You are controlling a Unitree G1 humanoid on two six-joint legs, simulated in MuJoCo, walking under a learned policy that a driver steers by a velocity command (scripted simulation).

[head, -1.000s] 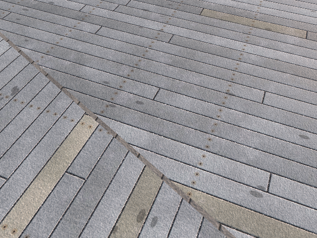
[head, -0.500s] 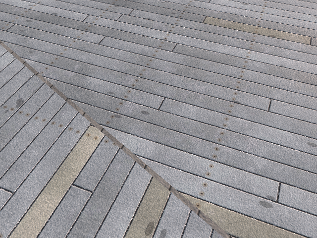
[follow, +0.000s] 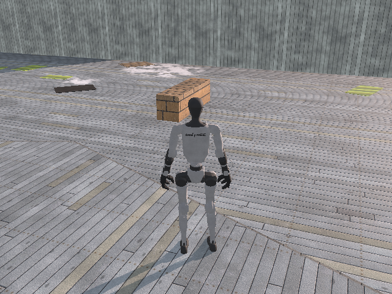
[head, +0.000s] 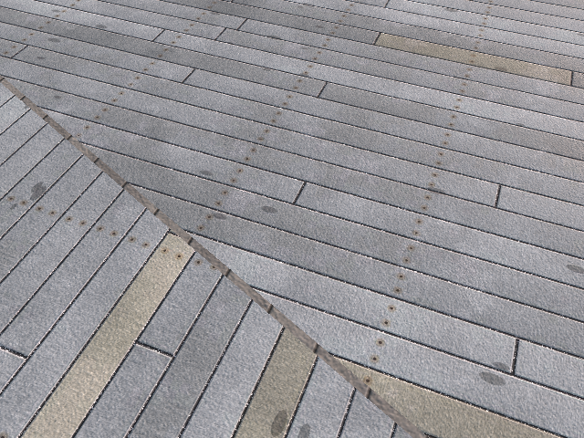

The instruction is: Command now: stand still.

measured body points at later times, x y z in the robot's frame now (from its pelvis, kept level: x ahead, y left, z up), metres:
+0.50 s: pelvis +0.00 +0.01 +0.00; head +0.01 +0.01 +0.45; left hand +0.03 +0.26 -0.15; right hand +0.03 -0.24 -0.15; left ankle -0.01 +0.10 -0.74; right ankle +0.01 -0.14 -0.74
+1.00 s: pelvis +0.00 +0.01 +0.00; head +0.02 +0.01 +0.45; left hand +0.01 +0.26 -0.16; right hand +0.01 -0.23 -0.15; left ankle -0.01 +0.10 -0.74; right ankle +0.01 -0.14 -0.74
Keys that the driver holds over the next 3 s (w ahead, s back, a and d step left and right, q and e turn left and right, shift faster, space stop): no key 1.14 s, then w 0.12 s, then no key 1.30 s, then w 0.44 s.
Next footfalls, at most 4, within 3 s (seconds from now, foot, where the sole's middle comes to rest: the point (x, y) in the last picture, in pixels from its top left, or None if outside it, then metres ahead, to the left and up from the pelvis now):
1.66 left None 0.10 0.10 -0.78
2.90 left None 0.18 0.13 -0.78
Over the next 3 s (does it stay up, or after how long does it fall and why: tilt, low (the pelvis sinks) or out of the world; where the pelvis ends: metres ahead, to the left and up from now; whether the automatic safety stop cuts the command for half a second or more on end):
stays up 0.15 0.04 0.00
